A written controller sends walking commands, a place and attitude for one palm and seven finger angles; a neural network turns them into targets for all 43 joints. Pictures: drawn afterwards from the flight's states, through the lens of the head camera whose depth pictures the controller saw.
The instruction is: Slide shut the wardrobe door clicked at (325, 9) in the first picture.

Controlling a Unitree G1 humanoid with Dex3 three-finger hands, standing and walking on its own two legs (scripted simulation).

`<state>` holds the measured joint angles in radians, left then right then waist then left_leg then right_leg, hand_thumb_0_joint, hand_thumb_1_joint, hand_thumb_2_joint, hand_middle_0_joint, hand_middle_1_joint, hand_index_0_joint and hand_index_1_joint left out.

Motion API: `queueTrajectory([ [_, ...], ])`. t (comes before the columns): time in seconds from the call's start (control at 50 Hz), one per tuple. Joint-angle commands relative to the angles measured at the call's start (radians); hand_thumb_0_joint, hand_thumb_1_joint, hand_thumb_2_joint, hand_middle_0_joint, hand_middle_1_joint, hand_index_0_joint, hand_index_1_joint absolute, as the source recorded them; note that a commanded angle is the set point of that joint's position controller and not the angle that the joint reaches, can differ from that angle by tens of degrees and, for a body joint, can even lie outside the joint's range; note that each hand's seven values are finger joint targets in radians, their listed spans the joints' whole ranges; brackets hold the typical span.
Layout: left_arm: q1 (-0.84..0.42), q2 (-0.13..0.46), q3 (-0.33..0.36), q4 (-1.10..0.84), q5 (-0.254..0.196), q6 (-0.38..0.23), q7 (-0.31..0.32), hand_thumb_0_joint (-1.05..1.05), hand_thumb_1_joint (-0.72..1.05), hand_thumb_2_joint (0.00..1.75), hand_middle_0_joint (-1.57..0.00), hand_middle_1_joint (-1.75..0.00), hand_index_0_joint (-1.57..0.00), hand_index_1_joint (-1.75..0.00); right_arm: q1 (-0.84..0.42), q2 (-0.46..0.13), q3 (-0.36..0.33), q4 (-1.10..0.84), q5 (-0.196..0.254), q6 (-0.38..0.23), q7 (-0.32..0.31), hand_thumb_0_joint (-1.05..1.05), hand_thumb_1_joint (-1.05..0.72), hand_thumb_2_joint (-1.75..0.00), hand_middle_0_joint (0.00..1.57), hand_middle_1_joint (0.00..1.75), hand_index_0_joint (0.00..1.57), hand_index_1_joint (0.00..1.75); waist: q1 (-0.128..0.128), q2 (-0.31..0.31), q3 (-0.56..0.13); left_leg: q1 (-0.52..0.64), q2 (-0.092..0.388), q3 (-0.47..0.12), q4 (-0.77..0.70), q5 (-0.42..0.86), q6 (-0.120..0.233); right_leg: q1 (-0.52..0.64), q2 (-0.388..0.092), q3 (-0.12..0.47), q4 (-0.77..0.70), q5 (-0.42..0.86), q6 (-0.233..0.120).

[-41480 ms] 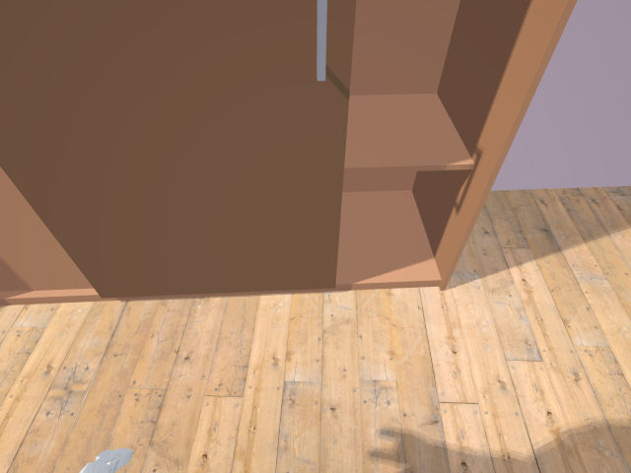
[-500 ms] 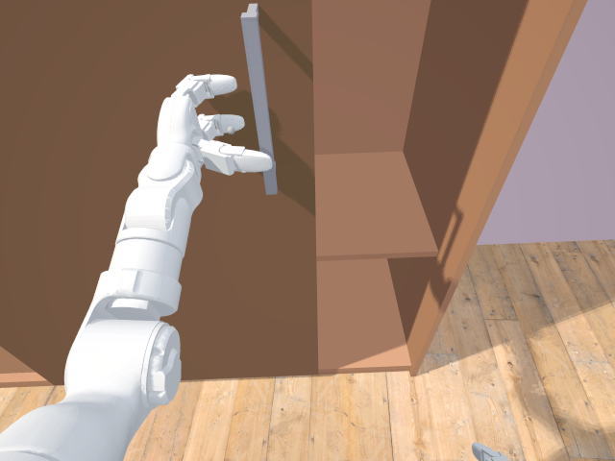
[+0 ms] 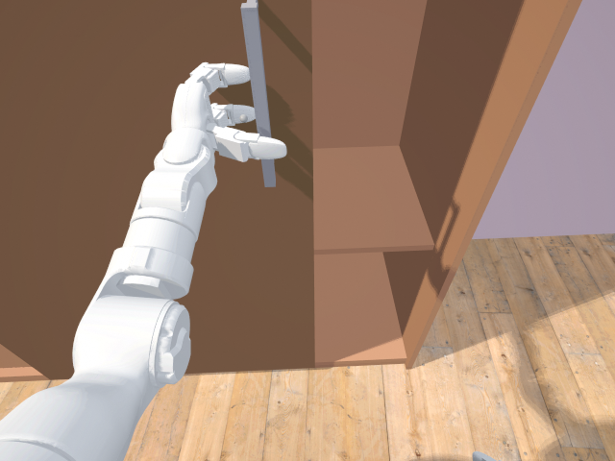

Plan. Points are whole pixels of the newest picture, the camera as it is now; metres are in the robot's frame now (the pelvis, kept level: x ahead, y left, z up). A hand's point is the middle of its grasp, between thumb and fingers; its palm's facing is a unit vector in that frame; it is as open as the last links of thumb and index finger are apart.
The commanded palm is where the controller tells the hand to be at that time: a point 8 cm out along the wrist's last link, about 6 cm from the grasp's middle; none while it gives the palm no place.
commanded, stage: slide the fingers in behind the handle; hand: left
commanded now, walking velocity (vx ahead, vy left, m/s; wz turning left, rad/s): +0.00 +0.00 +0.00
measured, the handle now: (262, 103) +0.51 +0.07 +0.23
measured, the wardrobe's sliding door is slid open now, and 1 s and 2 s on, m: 0.31 0.31 0.31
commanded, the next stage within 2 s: grip the handle and tug to test in 1.70 s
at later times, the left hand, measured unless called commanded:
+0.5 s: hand (246, 125) +0.44 +0.08 +0.24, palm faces +0.06 -1.00 +0.01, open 14.0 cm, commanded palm +0.42 +0.13 +0.23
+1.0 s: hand (262, 126) +0.45 +0.06 +0.23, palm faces +0.05 -1.00 +0.00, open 14.0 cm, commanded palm +0.42 +0.11 +0.23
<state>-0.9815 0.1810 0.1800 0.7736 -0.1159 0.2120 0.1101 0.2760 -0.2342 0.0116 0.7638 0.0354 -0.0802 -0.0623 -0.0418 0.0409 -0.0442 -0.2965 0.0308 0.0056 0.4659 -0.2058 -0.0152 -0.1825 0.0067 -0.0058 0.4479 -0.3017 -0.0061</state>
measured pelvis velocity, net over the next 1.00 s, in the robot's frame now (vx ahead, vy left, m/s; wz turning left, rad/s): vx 0.01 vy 0.00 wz -0.01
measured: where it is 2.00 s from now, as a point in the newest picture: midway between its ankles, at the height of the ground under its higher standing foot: outside the picture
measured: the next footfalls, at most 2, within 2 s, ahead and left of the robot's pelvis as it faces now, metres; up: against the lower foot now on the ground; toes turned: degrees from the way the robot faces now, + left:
none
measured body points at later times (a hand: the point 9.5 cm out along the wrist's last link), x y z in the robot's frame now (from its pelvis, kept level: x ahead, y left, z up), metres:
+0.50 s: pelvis +0.00 +0.00 +0.00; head -0.01 -0.02 +0.45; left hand +0.43 +0.13 +0.24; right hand +0.12 -0.25 -0.11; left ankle +0.02 +0.13 -0.74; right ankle -0.04 -0.12 -0.74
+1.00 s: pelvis +0.01 +0.00 +0.00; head +0.00 -0.02 +0.45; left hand +0.44 +0.12 +0.23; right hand +0.12 -0.25 -0.12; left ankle +0.02 +0.13 -0.74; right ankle -0.04 -0.12 -0.74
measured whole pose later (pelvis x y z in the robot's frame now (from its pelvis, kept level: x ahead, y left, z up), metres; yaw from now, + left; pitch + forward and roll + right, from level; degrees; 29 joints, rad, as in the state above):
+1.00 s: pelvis +0.01 +0.00 +0.00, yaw -1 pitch +1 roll +0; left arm -0.83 0.11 0.13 0.53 -0.12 0.30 0.17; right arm 0.27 -0.22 0.01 0.73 0.04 -0.04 -0.04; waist -0.03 0.05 -0.06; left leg -0.23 0.03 0.02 0.44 -0.22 -0.02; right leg -0.12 0.01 0.01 0.42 -0.31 -0.01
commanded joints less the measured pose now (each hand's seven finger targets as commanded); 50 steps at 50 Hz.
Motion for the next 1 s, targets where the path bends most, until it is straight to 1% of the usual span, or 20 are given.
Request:
queueTrajectory([
  [0.0,-0.539,0.148,0.007,-0.226,-0.003,-0.092,-0.007,0.0,-0.5,0.3,-0.3,-1.2,-0.3,-1.2,-0.033,-0.118,-0.04,-0.116,0.005,-0.047,-0.003,0.0,-0.9,-0.9,0.2,0.3,0.2,0.3,-0.01,-0.067,-0.319,0.253,-0.025,0.022,-0.011,0.224,0.057,-0.025,0.015,-0.021,-0.058,0.332,-0.005],
  [0.04,-0.554,0.12,-0.014,-0.269,-0.01,-0.103,-0.008,0.0,-0.5,0.3,-0.3,-1.2,-0.3,-1.2,-0.033,-0.116,-0.041,-0.121,0.007,-0.059,0.002,0.0,-0.9,-0.9,0.2,0.3,0.2,0.3,-0.016,-0.051,-0.33,0.274,-0.024,0.018,-0.011,0.231,0.058,-0.037,0.019,-0.02,-0.057,0.339,-0.005],
  [0.08,-0.528,0.112,-0.012,-0.273,-0.021,-0.102,-0.01,0.0,-0.5,0.3,-0.3,-1.2,-0.3,-1.2,-0.039,-0.117,-0.042,-0.124,0.01,-0.064,0.004,0.0,-0.9,-0.9,0.2,0.3,0.2,0.3,-0.013,-0.087,-0.315,0.267,-0.024,0.02,-0.015,0.223,0.06,-0.036,0.021,-0.022,-0.064,0.339,-0.002],
  [0.1,-0.487,0.142,0.015,-0.269,-0.021,-0.101,-0.008,0.0,-0.5,0.3,-0.3,-1.2,-0.3,-1.2,-0.04,-0.122,-0.044,-0.122,0.008,-0.061,0.003,0.0,-0.9,-0.9,0.2,0.3,0.2,0.3,0.001,-0.103,-0.316,0.256,-0.022,0.021,-0.019,0.222,0.059,-0.013,0.02,-0.024,-0.065,0.332,-0.004],
  [0.18,-0.472,0.146,0.028,-0.309,-0.018,-0.084,0.005,0.0,-0.5,0.3,-0.3,-1.2,-0.3,-1.2,-0.052,-0.117,-0.041,-0.132,0.009,-0.066,0.006,0.0,-0.9,-0.9,0.2,0.3,0.2,0.3,0.008,-0.109,-0.303,0.239,-0.025,0.03,-0.029,0.208,0.062,-0.011,0.02,-0.021,-0.068,0.333,0.002],
  [0.2,-0.437,0.187,0.061,-0.317,-0.009,-0.082,0.015,0.0,-0.5,0.3,-0.3,-1.2,-0.3,-1.2,-0.057,-0.12,-0.042,-0.133,0.007,-0.061,0.006,0.0,-0.9,-0.9,0.2,0.3,0.2,0.3,0.024,-0.102,-0.301,0.233,-0.022,0.033,-0.032,0.215,0.06,0.009,0.018,-0.022,-0.068,0.331,-0.001],
  [0.22,-0.426,0.164,0.051,-0.353,-0.011,-0.08,0.019,0.0,-0.5,0.3,-0.3,-1.2,-0.3,-1.2,-0.065,-0.114,-0.039,-0.144,0.007,-0.062,0.009,0.0,-0.9,-0.9,0.2,0.3,0.2,0.3,0.026,-0.096,-0.31,0.235,-0.026,0.035,-0.035,0.221,0.061,0.016,0.018,-0.021,-0.067,0.345,0.0],
  [0.24,-0.406,0.183,0.067,-0.377,-0.008,-0.079,0.025,0.0,-0.5,0.3,-0.3,-1.2,-0.3,-1.2,-0.07,-0.113,-0.039,-0.149,0.006,-0.062,0.011,0.0,-0.9,-0.9,0.2,0.3,0.2,0.3,0.032,-0.099,-0.32,0.239,-0.024,0.036,-0.035,0.235,0.061,0.031,0.019,-0.022,-0.062,0.361,-0.001],
  [0.32,-0.398,0.139,0.022,-0.421,0.001,-0.056,0.031,0.0,-0.5,0.3,-0.3,-1.2,-0.3,-1.2,-0.086,-0.108,-0.038,-0.158,0.009,-0.055,0.013,0.0,-0.9,-0.9,0.2,0.3,0.2,0.3,0.019,-0.096,-0.284,0.243,-0.022,0.042,-0.036,0.225,0.062,0.014,0.021,-0.022,-0.074,0.356,0.002],
  [0.36,-0.4,0.146,0.027,-0.43,-0.006,-0.036,0.026,0.0,-0.5,0.3,-0.3,-1.2,-0.3,-1.2,-0.091,-0.111,-0.038,-0.158,0.008,-0.051,0.009,0.0,-0.9,-0.9,0.2,0.3,0.2,0.3,0.015,-0.134,-0.279,0.241,-0.025,0.044,-0.036,0.225,0.065,0.023,0.02,-0.02,-0.078,0.374,0.007],
  [0.4,-0.391,0.15,0.023,-0.461,-0.009,-0.026,0.02,0.0,-0.5,0.3,-0.3,-1.2,-0.3,-1.2,-0.105,-0.112,-0.038,-0.162,0.008,-0.044,0.006,0.0,-0.9,-0.9,0.2,0.3,0.2,0.3,0.022,-0.109,-0.29,0.255,-0.025,0.045,-0.036,0.231,0.062,0.038,0.017,-0.021,-0.077,0.366,0.002],
  [0.46,-0.396,0.042,-0.058,-0.482,-0.017,-0.004,0.01,0.0,-0.5,0.3,-0.3,-1.2,-0.3,-1.2,-0.119,-0.096,-0.034,-0.166,0.014,-0.048,0.007,0.0,-0.9,-0.9,0.2,0.3,0.2,0.3,0.001,-0.05,-0.282,0.294,-0.026,0.04,-0.023,0.25,0.06,-0.007,0.02,-0.024,-0.075,0.384,0.001],
  [0.54,-0.415,0.037,-0.061,-0.422,-0.028,0.028,0.018,0.0,-0.5,0.3,-0.3,-1.2,-0.3,-1.2,-0.115,-0.105,-0.031,-0.144,0.014,-0.04,0.001,0.0,-0.9,-0.9,0.2,0.3,0.2,0.3,-0.011,-0.102,-0.226,0.27,-0.025,0.027,-0.031,0.192,0.059,-0.043,0.022,-0.027,-0.089,0.32,0.004],
  [0.62,-0.484,0.042,-0.05,-0.407,-0.024,0.029,0.045,0.0,-0.5,0.3,-0.3,-1.2,-0.3,-1.2,-0.117,-0.102,-0.029,-0.134,0.007,-0.033,-0.005,0.0,-0.9,-0.9,0.2,0.3,0.2,0.3,-0.014,-0.091,-0.25,0.273,-0.029,0.025,-0.029,0.196,0.059,-0.041,0.015,-0.022,-0.083,0.314,0.004],
  [0.74,-0.429,0.126,0.038,-0.439,-0.015,-0.02,0.069,0.0,-0.5,0.3,-0.3,-1.2,-0.3,-1.2,-0.117,-0.096,-0.032,-0.151,-0.009,-0.023,0.003,0.0,-0.9,-0.9,0.2,0.3,0.2,0.3,0.027,-0.131,-0.367,0.27,-0.034,0.038,-0.019,0.315,0.059,0.075,0.008,-0.017,-0.046,0.471,0.004],
  [0.78,-0.404,0.105,0.022,-0.438,-0.008,-0.022,0.065,0.0,-0.5,0.3,-0.3,-1.2,-0.3,-1.2,-0.114,-0.094,-0.032,-0.158,-0.008,-0.019,0.007,0.0,-0.9,-0.9,0.2,0.3,0.2,0.3,0.025,-0.146,-0.358,0.266,-0.034,0.047,-0.02,0.328,0.059,0.084,0.008,-0.02,-0.044,0.507,0.007],
  [0.8,-0.346,0.107,0.024,-0.408,0.0,-0.017,0.063,0.0,-0.5,0.3,-0.3,-1.2,-0.3,-1.2,-0.114,-0.097,-0.034,-0.16,-0.008,-0.013,0.011,0.0,-0.9,-0.9,0.2,0.3,0.2,0.3,0.038,-0.141,-0.34,0.251,-0.032,0.047,-0.022,0.33,0.058,0.093,0.007,-0.022,-0.047,0.502,0.003],
  [0.86,-0.339,0.06,-0.021,-0.407,0.007,0.015,0.052,0.0,-0.5,0.3,-0.3,-1.2,-0.3,-1.2,-0.117,-0.096,-0.033,-0.166,0.002,-0.001,0.012,0.0,-0.9,-0.9,0.2,0.3,0.2,0.3,0.018,-0.128,-0.273,0.248,-0.032,0.055,-0.023,0.311,0.06,0.054,0.011,-0.023,-0.059,0.504,0.007],
  [0.94,-0.373,-0.019,-0.086,-0.52,-0.013,0.031,0.042,0.0,-0.5,0.3,-0.3,-1.2,-0.3,-1.2,-0.124,-0.094,-0.039,-0.179,0.005,-0.008,0.015,0.0,-0.9,-0.9,0.2,0.3,0.2,0.3,0.006,-0.066,-0.306,0.303,-0.029,0.044,-0.009,0.341,0.059,0.034,0.019,-0.028,-0.057,0.502,0.0],
  [0.98,-0.388,0.005,-0.066,-0.565,-0.032,0.031,0.037,0.0,-0.5,0.3,-0.3,-1.2,-0.3,-1.2,-0.129,-0.098,-0.042,-0.178,0.004,-0.013,0.012,0.0,-0.9,-0.9,0.2,0.3,0.2,0.3,0.008,-0.095,-0.334,0.31,-0.031,0.043,-0.005,0.36,0.061,0.052,0.019,-0.028,-0.054,0.53,0.002],
])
